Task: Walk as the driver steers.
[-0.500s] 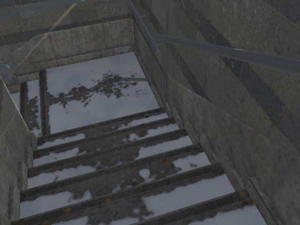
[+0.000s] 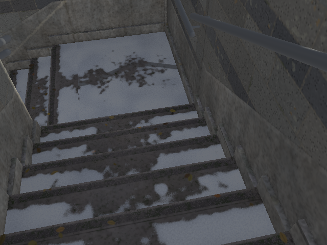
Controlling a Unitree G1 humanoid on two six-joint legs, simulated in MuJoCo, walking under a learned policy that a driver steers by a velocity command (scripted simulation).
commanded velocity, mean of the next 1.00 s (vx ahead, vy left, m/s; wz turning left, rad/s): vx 0.50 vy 0.00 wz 0.34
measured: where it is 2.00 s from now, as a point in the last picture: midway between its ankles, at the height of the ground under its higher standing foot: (142, 184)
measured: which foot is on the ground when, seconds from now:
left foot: down 0.00-0.42, up 0.44-0.96, down 0.98-1.00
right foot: up 0.00-0.38, down 0.40-0.98, up 1.00-1.00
